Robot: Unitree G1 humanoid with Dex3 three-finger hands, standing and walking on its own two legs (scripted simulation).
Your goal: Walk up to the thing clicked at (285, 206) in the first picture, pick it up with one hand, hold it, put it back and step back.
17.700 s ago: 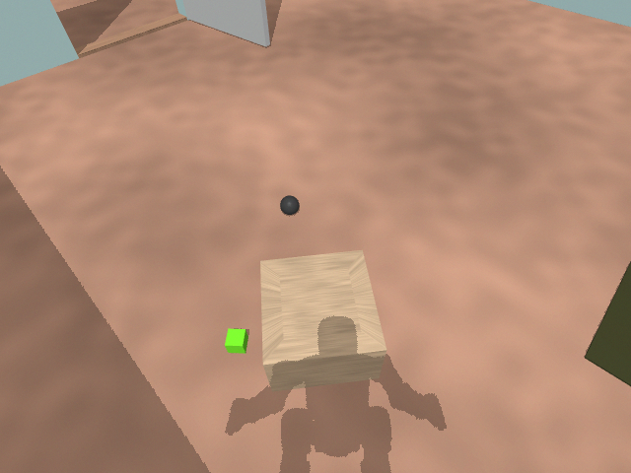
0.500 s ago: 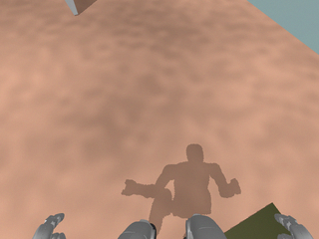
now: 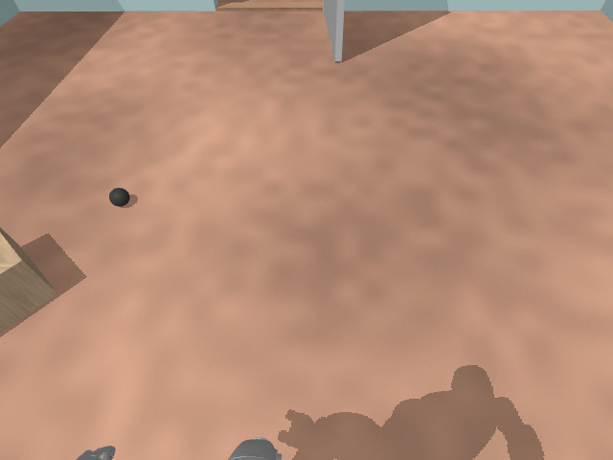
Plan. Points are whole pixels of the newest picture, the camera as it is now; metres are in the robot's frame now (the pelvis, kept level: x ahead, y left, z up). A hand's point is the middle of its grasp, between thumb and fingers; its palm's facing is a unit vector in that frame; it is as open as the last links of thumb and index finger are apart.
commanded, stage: walk up
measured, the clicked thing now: (119, 197) +1.23 +0.94 -0.73
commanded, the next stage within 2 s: none
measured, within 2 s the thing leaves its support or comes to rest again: neither
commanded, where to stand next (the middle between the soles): +0.14 +0.00 m, yaw +32 degrees
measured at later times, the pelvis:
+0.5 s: pelvis +0.05 +0.00 -0.01, yaw +18 degrees
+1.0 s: pelvis +0.04 -0.04 -0.02, yaw +31 degrees
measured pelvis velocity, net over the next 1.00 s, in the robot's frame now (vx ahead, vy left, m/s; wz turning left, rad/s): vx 0.04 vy -0.04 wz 0.53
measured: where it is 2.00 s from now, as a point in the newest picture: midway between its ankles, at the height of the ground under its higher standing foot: outside the picture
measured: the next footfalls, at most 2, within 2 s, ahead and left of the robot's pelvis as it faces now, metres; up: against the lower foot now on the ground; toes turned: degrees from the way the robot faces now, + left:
left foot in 0.08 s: +0.07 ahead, +0.14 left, +0.00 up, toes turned +6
right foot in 0.56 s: +0.18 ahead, -0.10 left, -0.01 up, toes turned +17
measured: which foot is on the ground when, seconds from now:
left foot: up 0.00-0.06, down 0.08-0.58, up 0.60-0.96, down 0.98-1.00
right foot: down 0.00-0.10, up 0.12-0.54, down 0.56-1.00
